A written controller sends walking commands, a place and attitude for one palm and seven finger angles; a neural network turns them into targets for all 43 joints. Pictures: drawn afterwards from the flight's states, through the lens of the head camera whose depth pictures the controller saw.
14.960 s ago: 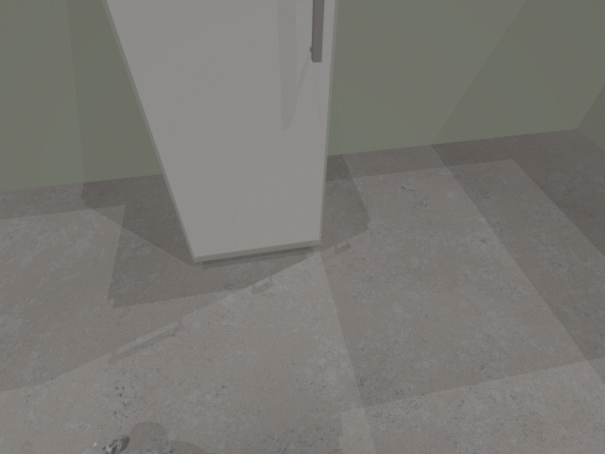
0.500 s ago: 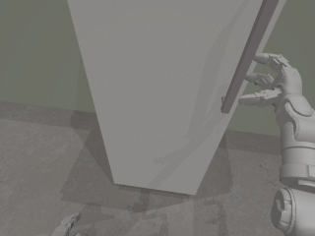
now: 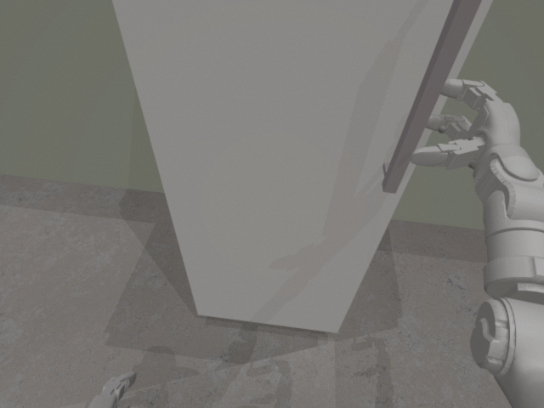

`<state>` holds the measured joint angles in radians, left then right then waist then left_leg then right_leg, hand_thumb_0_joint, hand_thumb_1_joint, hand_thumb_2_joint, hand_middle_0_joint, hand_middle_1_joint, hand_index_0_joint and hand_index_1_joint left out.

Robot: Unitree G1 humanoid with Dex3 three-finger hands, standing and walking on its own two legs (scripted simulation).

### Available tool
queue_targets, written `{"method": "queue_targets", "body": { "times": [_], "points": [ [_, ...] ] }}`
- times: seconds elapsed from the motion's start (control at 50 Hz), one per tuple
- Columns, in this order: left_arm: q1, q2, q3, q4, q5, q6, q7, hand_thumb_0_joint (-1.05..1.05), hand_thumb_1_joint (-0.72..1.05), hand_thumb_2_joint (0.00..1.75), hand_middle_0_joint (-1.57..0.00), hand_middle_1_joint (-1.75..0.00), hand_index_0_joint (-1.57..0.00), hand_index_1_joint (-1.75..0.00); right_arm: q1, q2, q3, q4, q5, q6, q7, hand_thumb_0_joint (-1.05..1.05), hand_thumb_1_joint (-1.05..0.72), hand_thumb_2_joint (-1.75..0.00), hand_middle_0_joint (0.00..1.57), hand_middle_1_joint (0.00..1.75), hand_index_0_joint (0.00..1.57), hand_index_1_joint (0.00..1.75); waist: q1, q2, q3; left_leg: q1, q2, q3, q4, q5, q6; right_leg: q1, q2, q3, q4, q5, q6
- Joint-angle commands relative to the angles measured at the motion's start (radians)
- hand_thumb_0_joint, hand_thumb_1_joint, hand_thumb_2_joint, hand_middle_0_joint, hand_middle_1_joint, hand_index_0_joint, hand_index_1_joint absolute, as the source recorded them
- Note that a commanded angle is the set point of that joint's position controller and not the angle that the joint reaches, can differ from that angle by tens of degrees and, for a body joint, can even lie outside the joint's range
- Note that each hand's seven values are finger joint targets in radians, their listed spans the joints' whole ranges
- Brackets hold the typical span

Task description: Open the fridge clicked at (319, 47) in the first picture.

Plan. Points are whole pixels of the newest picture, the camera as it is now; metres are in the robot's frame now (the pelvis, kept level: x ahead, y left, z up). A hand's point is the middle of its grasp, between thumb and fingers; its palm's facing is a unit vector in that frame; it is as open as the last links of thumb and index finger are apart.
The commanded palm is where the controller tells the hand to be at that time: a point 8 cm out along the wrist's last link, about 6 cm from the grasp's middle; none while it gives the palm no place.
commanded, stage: feel for the door with the fingertips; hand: right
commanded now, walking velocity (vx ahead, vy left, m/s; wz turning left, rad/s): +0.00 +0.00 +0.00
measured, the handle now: (427, 79) +0.50 -0.16 +0.27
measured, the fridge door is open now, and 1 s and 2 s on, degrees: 0 0 0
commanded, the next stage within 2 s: slide the fingers in behind the handle in 0.12 s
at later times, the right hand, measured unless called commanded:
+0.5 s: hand (440, 128) +0.45 -0.19 +0.23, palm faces +0.06 +1.00 +0.03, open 13.9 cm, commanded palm +0.42 -0.23 +0.23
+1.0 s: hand (420, 127) +0.44 -0.15 +0.23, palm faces +0.04 +1.00 +0.02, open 14.0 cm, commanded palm +0.42 -0.21 +0.23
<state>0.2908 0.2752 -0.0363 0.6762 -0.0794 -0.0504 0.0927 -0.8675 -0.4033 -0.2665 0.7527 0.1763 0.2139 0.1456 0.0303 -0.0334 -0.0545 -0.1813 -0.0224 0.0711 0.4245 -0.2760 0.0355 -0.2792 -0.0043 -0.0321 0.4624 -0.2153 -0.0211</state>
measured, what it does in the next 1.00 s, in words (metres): stands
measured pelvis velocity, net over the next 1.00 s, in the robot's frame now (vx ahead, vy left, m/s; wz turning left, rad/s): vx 0.00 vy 0.00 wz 0.02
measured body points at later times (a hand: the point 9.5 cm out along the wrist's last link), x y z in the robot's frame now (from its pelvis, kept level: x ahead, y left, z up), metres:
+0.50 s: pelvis +0.00 +0.00 +0.00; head +0.00 +0.01 +0.45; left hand +0.08 +0.27 -0.11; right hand +0.44 -0.24 +0.23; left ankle -0.03 +0.09 -0.74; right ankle +0.02 -0.11 -0.74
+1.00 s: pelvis +0.00 +0.00 +0.00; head -0.01 +0.01 +0.45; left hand +0.13 +0.24 -0.10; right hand +0.43 -0.21 +0.23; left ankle -0.03 +0.09 -0.74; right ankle +0.02 -0.11 -0.74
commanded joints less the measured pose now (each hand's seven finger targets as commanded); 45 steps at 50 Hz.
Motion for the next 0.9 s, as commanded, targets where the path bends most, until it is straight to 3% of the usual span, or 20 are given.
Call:
{"method": "queue_targets", "body": {
  "times": [0.0, 0.02, 0.1, 0.18, 0.22, 0.28, 0.32, 0.4, 0.42, 0.44, 0.48, 0.52, 0.54, 0.6, 0.64, 0.66, 0.7, 0.76, 0.84, 0.88],
  "points": [
    [-0.021, 0.131, 0.047, -0.111, 0.003, -0.048, 0.004, 0.0, 0.9, 0.9, -0.2, -0.3, -0.2, -0.3, -0.527, -0.21, -0.048, -0.169, 0.008, -0.094, -0.008, 0.0, 0.5, -0.3, 0.3, 1.2, 0.3, 1.2, 0.015, 0.038, -0.272, -0.04, 0.01, -0.055, -0.046, 0.323, -0.008, 0.226, -0.002, 0.06, -0.015, 0.234, -0.034],
    [-0.01, 0.138, 0.05, -0.11, 0.005, -0.046, 0.005, 0.0, 0.9, 0.9, -0.2, -0.3, -0.2, -0.3, -0.498, -0.258, -0.085, -0.147, 0.009, -0.099, -0.011, 0.0, 0.5, -0.3, 0.3, 1.2, 0.3, 1.2, 0.008, 0.073, -0.274, -0.013, 0.011, -0.057, -0.048, 0.331, -0.012, 0.2, -0.001, 0.051, -0.014, 0.229, -0.038],
    [-0.003, 0.136, 0.049, -0.119, 0.006, -0.044, 0.002, 0.0, 0.9, 0.9, -0.2, -0.3, -0.2, -0.3, -0.528, -0.297, -0.106, -0.153, -0.02, -0.109, -0.019, 0.0, 0.5, -0.3, 0.3, 1.2, 0.3, 1.2, -0.001, 0.022, -0.289, 0.006, 0.016, -0.067, -0.039, 0.355, -0.011, 0.188, 0.001, 0.043, -0.018, 0.237, -0.038],
    [0.013, 0.138, 0.052, -0.114, 0.005, -0.042, 0.003, 0.0, 0.9, 0.9, -0.2, -0.3, -0.2, -0.3, -0.539, -0.29, -0.093, -0.126, -0.023, -0.118, -0.011, 0.0, 0.5, -0.3, 0.3, 1.2, 0.3, 1.2, 0.015, 0.029, -0.257, -0.013, 0.014, -0.067, -0.042, 0.353, -0.015, 0.173, -0.003, 0.038, -0.016, 0.226, -0.04],
    [0.026, 0.143, 0.058, -0.114, 0.007, -0.042, 0.004, 0.0, 0.9, 0.9, -0.2, -0.3, -0.2, -0.3, -0.544, -0.302, -0.1, -0.125, -0.024, -0.123, -0.008, 0.0, 0.5, -0.3, 0.3, 1.2, 0.3, 1.2, 0.019, 0.037, -0.278, -0.01, 0.014, -0.065, -0.042, 0.344, -0.016, 0.178, -0.004, 0.035, -0.011, 0.224, -0.041],
    [0.019, 0.138, 0.056, -0.124, 0.006, -0.047, 0.0, 0.0, 0.9, 0.9, -0.2, -0.3, -0.2, -0.3, -0.521, -0.292, -0.101, -0.159, -0.021, -0.126, -0.001, 0.0, 0.5, -0.3, 0.3, 1.2, 0.3, 1.2, 0.006, -0.004, -0.303, 0.004, 0.014, -0.069, -0.035, 0.368, -0.012, 0.191, -0.001, 0.034, -0.012, 0.242, -0.04],
    [0.021, 0.138, 0.058, -0.134, 0.005, -0.047, -0.003, 0.0, 0.9, 0.9, -0.2, -0.3, -0.2, -0.3, -0.464, -0.279, -0.1, -0.172, -0.01, -0.127, 0.002, 0.0, 0.5, -0.3, 0.3, 1.2, 0.3, 1.2, 0.001, 0.031, -0.3, 0.009, 0.009, -0.06, -0.035, 0.37, -0.013, 0.193, -0.004, 0.033, -0.01, 0.253, -0.041],
    [0.003, 0.139, 0.055, -0.136, 0.001, -0.048, -0.003, 0.0, 0.9, 0.9, -0.2, -0.3, -0.2, -0.3, -0.491, -0.274, -0.092, -0.22, -0.006, -0.112, 0.004, 0.0, 0.5, -0.3, 0.3, 1.2, 0.3, 1.2, 0.005, 0.002, -0.28, -0.012, 0.008, -0.065, -0.04, 0.35, -0.012, 0.201, -0.004, 0.035, -0.014, 0.231, -0.04],
    [0.004, 0.139, 0.06, -0.141, 0.002, -0.049, -0.002, 0.0, 0.9, 0.9, -0.2, -0.3, -0.2, -0.3, -0.468, -0.265, -0.088, -0.24, 0.001, -0.115, 0.006, 0.0, 0.5, -0.3, 0.3, 1.2, 0.3, 1.2, 0.008, 0.035, -0.294, 0.0, 0.007, -0.062, -0.041, 0.356, -0.015, 0.207, -0.006, 0.031, -0.01, 0.242, -0.043],
    [-0.004, 0.141, 0.058, -0.142, 0.001, -0.05, -0.002, 0.0, 0.9, 0.9, -0.2, -0.3, -0.2, -0.3, -0.45, -0.3, -0.123, -0.247, 0.002, -0.111, 0.007, 0.0, 0.5, -0.3, 0.3, 1.2, 0.3, 1.2, -0.006, 0.039, -0.305, 0.015, 0.009, -0.069, -0.037, 0.376, -0.015, 0.204, -0.005, 0.032, -0.01, 0.249, -0.044],
    [-0.02, 0.132, 0.053, -0.147, -0.001, -0.049, -0.002, 0.0, 0.9, 0.9, -0.2, -0.3, -0.2, -0.3, -0.461, -0.253, -0.081, -0.284, 0.002, -0.103, 0.012, 0.0, 0.5, -0.3, 0.3, 1.2, 0.3, 1.2, 0.002, -0.006, -0.3, 0.003, 0.01, -0.066, -0.034, 0.374, -0.012, 0.217, -0.003, 0.032, -0.011, 0.254, -0.041],
    [-0.023, 0.13, 0.054, -0.146, -0.004, -0.05, -0.001, 0.0, 0.9, 0.9, -0.2, -0.3, -0.2, -0.3, -0.447, -0.197, -0.036, -0.277, 0.011, -0.089, 0.013, 0.0, 0.5, -0.3, 0.3, 1.2, 0.3, 1.2, 0.016, 0.007, -0.261, -0.035, 0.006, -0.059, -0.046, 0.337, -0.015, 0.222, -0.007, 0.031, -0.007, 0.234, -0.042],
    [-0.025, 0.135, 0.053, -0.139, -0.004, -0.05, 0.0, 0.0, 0.9, 0.9, -0.2, -0.3, -0.2, -0.3, -0.462, -0.234, -0.067, -0.274, 0.011, -0.082, 0.008, 0.0, 0.5, -0.3, 0.3, 1.2, 0.3, 1.2, 0.012, 0.018, -0.258, -0.04, 0.005, -0.061, -0.049, 0.325, -0.014, 0.22, -0.007, 0.039, -0.01, 0.221, -0.041],
    [-0.041, 0.126, 0.049, -0.138, -0.004, -0.054, 0.001, 0.0, 0.9, 0.9, -0.2, -0.3, -0.2, -0.3, -0.525, -0.178, -0.017, -0.324, 0.01, -0.073, -0.002, 0.0, 0.5, -0.3, 0.3, 1.2, 0.3, 1.2, 0.02, -0.044, -0.274, -0.065, 0.005, -0.057, -0.047, 0.297, -0.007, 0.256, -0.007, 0.053, -0.01, 0.226, -0.034],
    [-0.047, 0.125, 0.049, -0.139, -0.003, -0.057, -0.001, 0.0, 0.9, 0.9, -0.2, -0.3, -0.2, -0.3, -0.513, -0.181, -0.028, -0.354, 0.012, -0.077, -0.017, 0.0, 0.5, -0.3, 0.3, 1.2, 0.3, 1.2, 0.011, -0.044, -0.313, -0.055, 0.003, -0.055, -0.041, 0.306, -0.004, 0.283, -0.008, 0.061, -0.004, 0.254, -0.032],
    [-0.052, 0.122, 0.046, -0.136, 0.0, -0.058, -0.002, 0.0, 0.9, 0.9, -0.2, -0.3, -0.2, -0.3, -0.53, -0.142, 0.0, -0.356, 0.014, -0.074, -0.022, 0.0, 0.5, -0.3, 0.3, 1.2, 0.3, 1.2, 0.02, -0.036, -0.308, -0.063, 0.003, -0.052, -0.043, 0.303, -0.005, 0.289, -0.008, 0.063, -0.007, 0.255, -0.03],
    [-0.054, 0.121, 0.046, -0.129, 0.001, -0.053, -0.002, 0.0, 0.9, 0.9, -0.2, -0.3, -0.2, -0.3, -0.468, -0.156, -0.03, -0.31, 0.015, -0.058, -0.033, 0.0, 0.5, -0.3, 0.3, 1.2, 0.3, 1.2, 0.004, 0.013, -0.29, -0.049, 0.003, -0.049, -0.043, 0.308, -0.005, 0.265, -0.009, 0.063, -0.011, 0.255, -0.03],
    [-0.06, 0.118, 0.039, -0.124, 0.002, -0.042, -0.003, 0.0, 0.9, 0.9, -0.2, -0.3, -0.2, -0.3, -0.483, -0.114, 0.007, -0.267, 0.009, -0.038, -0.047, 0.0, 0.5, -0.3, 0.3, 1.2, 0.3, 1.2, 0.012, 0.034, -0.234, -0.061, 0.006, -0.046, -0.05, 0.284, -0.008, 0.226, -0.008, 0.062, -0.022, 0.219, -0.03],
    [-0.071, 0.114, 0.039, -0.136, 0.009, -0.033, -0.002, 0.0, 0.9, 0.9, -0.2, -0.3, -0.2, -0.3, -0.497, -0.163, -0.035, -0.315, -0.006, -0.054, -0.074, 0.0, 0.5, -0.3, 0.3, 1.2, 0.3, 1.2, -0.006, 0.021, -0.304, -0.002, 0.012, -0.058, -0.042, 0.34, -0.006, 0.245, -0.005, 0.055, -0.021, 0.268, -0.033],
    [-0.077, 0.105, 0.039, -0.143, 0.01, -0.033, -0.007, 0.0, 0.9, 0.9, -0.2, -0.3, -0.2, -0.3, -0.501, -0.113, -0.004, -0.36, -0.006, -0.066, -0.076, 0.0, 0.5, -0.3, 0.3, 1.2, 0.3, 1.2, -0.005, 0.005, -0.318, 0.002, 0.01, -0.052, -0.037, 0.367, -0.003, 0.274, -0.008, 0.056, -0.019, 0.306, -0.029]
  ]
}}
